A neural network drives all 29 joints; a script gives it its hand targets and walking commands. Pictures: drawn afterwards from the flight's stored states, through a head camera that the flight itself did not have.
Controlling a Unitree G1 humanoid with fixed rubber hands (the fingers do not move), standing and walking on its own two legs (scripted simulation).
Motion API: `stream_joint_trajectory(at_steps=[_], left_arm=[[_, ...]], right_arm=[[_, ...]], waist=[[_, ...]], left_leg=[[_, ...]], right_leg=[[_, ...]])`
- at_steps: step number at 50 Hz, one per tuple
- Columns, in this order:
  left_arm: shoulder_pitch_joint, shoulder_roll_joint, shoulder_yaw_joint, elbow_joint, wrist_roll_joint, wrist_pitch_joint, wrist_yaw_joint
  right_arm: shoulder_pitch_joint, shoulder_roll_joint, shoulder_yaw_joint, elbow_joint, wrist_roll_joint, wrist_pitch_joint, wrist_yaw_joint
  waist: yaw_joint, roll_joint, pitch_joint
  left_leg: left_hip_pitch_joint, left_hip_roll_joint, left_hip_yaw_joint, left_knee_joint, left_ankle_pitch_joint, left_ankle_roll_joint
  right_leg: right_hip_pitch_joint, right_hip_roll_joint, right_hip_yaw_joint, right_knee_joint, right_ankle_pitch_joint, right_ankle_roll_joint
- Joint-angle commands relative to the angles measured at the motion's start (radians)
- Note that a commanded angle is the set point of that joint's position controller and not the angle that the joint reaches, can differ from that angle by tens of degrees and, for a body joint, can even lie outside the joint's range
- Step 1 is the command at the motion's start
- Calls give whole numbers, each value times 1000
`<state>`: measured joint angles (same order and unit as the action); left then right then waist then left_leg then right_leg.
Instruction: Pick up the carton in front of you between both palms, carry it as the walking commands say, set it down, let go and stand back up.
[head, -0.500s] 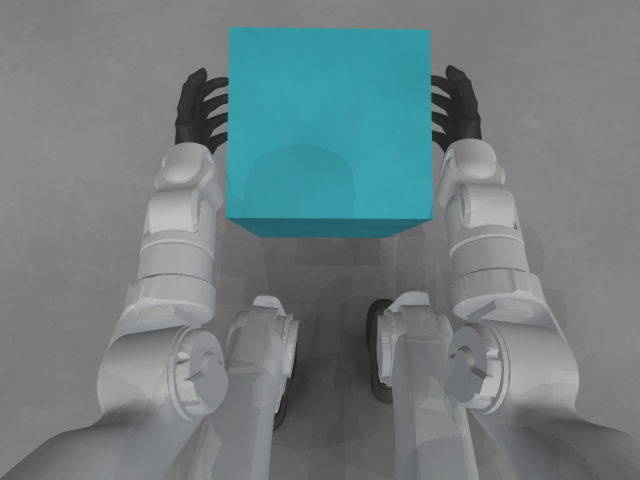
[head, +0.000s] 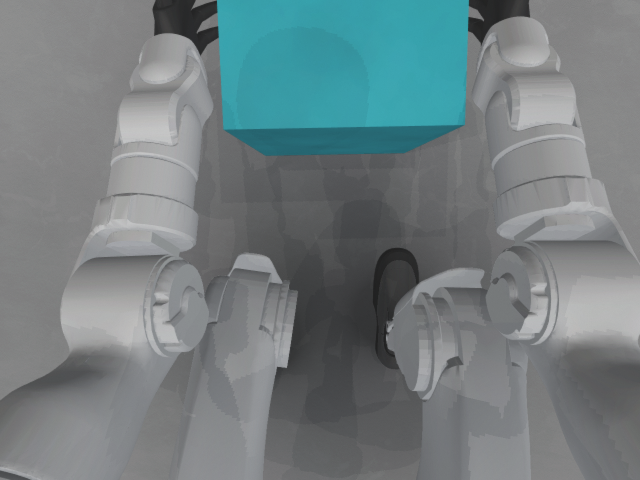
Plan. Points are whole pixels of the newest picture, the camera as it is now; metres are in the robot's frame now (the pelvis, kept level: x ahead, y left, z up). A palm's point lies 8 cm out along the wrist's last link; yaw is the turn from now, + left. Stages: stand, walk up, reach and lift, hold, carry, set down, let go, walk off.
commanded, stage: set down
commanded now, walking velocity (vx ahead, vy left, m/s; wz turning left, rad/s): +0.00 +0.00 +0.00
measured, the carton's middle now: (337, 55) +0.54 -0.01 -0.24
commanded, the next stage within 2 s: none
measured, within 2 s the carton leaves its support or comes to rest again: rests again in 0.54 s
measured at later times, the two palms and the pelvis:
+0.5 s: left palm (184, 44) +0.53 +0.14 -0.17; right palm (492, 34) +0.54 -0.16 -0.17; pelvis +0.00 +0.01 -0.02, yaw +0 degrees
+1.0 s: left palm (179, 44) +0.53 +0.15 -0.18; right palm (491, 33) +0.54 -0.17 -0.18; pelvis -0.01 +0.00 -0.03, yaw +0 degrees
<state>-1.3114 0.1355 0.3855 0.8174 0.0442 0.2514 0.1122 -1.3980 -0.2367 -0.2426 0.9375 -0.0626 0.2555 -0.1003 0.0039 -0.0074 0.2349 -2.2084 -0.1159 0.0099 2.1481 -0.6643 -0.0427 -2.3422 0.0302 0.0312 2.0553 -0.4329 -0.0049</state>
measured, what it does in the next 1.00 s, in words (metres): stands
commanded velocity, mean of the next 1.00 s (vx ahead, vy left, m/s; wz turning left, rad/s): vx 0.00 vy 0.00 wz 0.00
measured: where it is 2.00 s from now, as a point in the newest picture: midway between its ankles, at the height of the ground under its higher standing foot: (326, 341)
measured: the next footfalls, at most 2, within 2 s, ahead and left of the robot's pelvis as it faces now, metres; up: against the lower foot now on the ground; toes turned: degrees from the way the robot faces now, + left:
none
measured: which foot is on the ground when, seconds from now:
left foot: down 0.00-1.00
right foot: down 0.00-1.00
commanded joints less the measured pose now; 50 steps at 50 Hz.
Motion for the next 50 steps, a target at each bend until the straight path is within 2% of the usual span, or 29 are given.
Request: stream_joint_trajectory(at_steps=[1,2,4,5,6,7,8,9,10,13,16,18,19,20,23,26,27,28,29,30,33,36,38,39,43,45,48,49,50], left_arm=[[-734,-782,-522,-159,-158,-58,-261],[-628,-803,-435,-86,-102,-51,-269],[-651,-843,-480,-106,-137,-49,-282],[-634,-933,-523,-151,-155,-57,-293],[-657,-949,-554,-151,-174,-57,-294],[-615,-922,-527,-119,-170,-52,-290],[-653,-941,-554,-98,-166,-48,-283],[-668,-944,-533,-187,-201,-68,-274],[-674,-959,-548,-164,-202,-64,-277],[-609,-956,-544,-114,-169,-78,-262],[-548,-869,-459,38,-90,-57,-250],[-638,-835,-421,-60,-80,-73,-239],[-692,-784,-424,-124,-99,-92,-231],[-691,-830,-456,-110,-119,-99,-226],[-583,-796,-422,0,-73,-77,-238],[-592,-801,-370,69,-42,-71,-243],[-583,-818,-372,35,-40,-72,-251],[-579,-814,-338,101,-34,-68,-265],[-630,-777,-337,57,-34,-75,-265],[-582,-783,-352,60,-29,-68,-273],[-601,-705,-355,133,-37,-65,-283],[-528,-685,-284,161,-5,-59,-290],[-580,-651,-265,96,16,-69,-298],[-559,-622,-280,117,26,-60,-295],[-501,-564,-215,170,39,-58,-284],[-495,-597,-239,176,41,-55,-286],[-449,-493,-170,230,74,-56,-267],[-448,-429,-165,189,51,-60,-254],[-413,-345,-130,181,96,-82,-237]], right_arm=[[-537,969,401,-71,215,-52,205],[-479,985,362,-28,183,-43,208],[-499,907,315,-18,125,-51,231],[-502,938,335,-59,135,-67,230],[-514,972,361,-51,171,-70,241],[-518,944,340,-27,144,-62,237],[-501,921,334,-51,146,-70,244],[-514,940,337,-106,146,-76,245],[-520,966,331,-63,162,-81,247],[-390,949,234,41,97,-84,264],[-444,867,206,108,72,-73,293],[-409,880,134,134,48,-67,294],[-392,902,149,158,51,-55,298],[-418,869,193,92,99,-90,294],[-500,819,230,91,122,-90,296],[-524,835,206,118,115,-90,299],[-503,790,204,90,122,-95,296],[-471,802,157,149,52,-89,299],[-477,820,154,135,84,-84,301],[-417,778,163,162,43,-72,304],[-446,725,146,191,35,-83,292],[-436,669,93,237,30,-84,288],[-426,680,71,269,-18,-69,284],[-438,720,141,161,34,-73,291],[-384,623,80,266,-3,-64,291],[-391,617,36,271,-25,-80,285],[-379,508,39,271,-40,-85,281],[-304,417,-4,254,-62,-93,249],[-394,358,16,233,-34,-107,236]], waist=[[120,20,-1383],[123,-21,-1257],[20,21,-1198],[8,23,-1252],[59,49,-1271],[6,11,-1317],[-25,105,-1269],[5,58,-1304],[-32,37,-1309],[-68,116,-1174],[-38,117,-991],[1,89,-954],[-23,9,-944],[-30,61,-1049],[54,46,-910],[36,14,-848],[51,95,-889],[26,31,-791],[56,43,-802],[-10,43,-732],[-21,15,-678],[26,87,-612],[16,15,-637],[53,42,-640],[63,33,-578],[-4,34,-612],[26,25,-514],[-33,57,-567],[55,68,-575]], left_leg=[[342,-15,100,-186,366,-1],[314,-27,96,-196,351,11],[302,-12,65,-146,371,2],[332,-23,50,-148,431,-2],[410,-27,55,-147,451,8],[453,-30,41,-140,470,-1],[423,-19,32,-153,461,-9],[485,-47,33,-134,547,-5],[463,-50,22,-143,458,6],[428,-44,-9,-163,471,-5],[363,-33,0,-188,338,5],[340,-57,13,-176,280,12],[303,-44,-1,-170,292,17],[363,-50,10,-162,335,9],[307,-51,17,-170,278,37],[279,-30,2,-155,268,48],[323,-35,25,-154,263,29],[204,-47,27,-155,216,30],[263,-45,30,-157,214,43],[231,-39,11,-179,207,33],[192,-19,9,-151,173,35],[159,-22,29,-159,132,26],[120,-30,34,-153,107,35],[140,-6,17,-134,156,41],[139,-18,42,-159,116,32],[164,-20,21,-163,129,38],[141,0,26,-148,127,23],[153,-9,25,-161,96,18],[179,-3,42,-138,155,19]], right_leg=[[1034,80,-25,8,383,11],[956,94,-23,-14,333,10],[859,82,-42,14,311,-2],[864,102,-63,30,350,2],[801,89,-57,45,375,-6],[877,82,-59,31,382,-3],[803,76,-70,50,411,-12],[729,89,-70,32,379,-15],[746,94,-97,31,322,-13],[615,80,-100,56,294,-24],[509,62,-93,43,188,-15],[497,70,-83,41,124,-26],[508,64,-72,37,154,-27],[600,70,-70,49,235,-31],[545,64,-81,54,143,-10],[525,57,-62,62,156,2],[608,75,-61,41,123,-6],[550,63,-44,35,124,-19],[525,62,-45,26,87,-18],[514,71,-57,18,99,-27],[525,58,-48,27,101,-15],[490,61,-32,22,47,-38],[538,73,-45,3,18,-27],[553,67,-19,33,75,-26],[563,59,-18,11,17,-26],[592,65,-38,28,63,-22],[524,59,-21,22,38,-18],[572,38,-31,27,32,-27],[575,60,-8,14,31,-15]])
